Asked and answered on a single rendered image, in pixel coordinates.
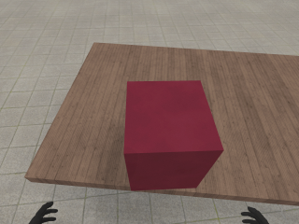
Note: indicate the right robot hand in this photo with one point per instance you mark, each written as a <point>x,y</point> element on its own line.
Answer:
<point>260,219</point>

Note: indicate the left robot hand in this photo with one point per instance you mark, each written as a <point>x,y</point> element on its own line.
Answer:
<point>39,219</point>

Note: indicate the carton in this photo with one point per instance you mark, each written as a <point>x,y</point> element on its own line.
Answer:
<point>170,137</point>

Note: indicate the table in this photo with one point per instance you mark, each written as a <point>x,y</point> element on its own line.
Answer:
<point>253,98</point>

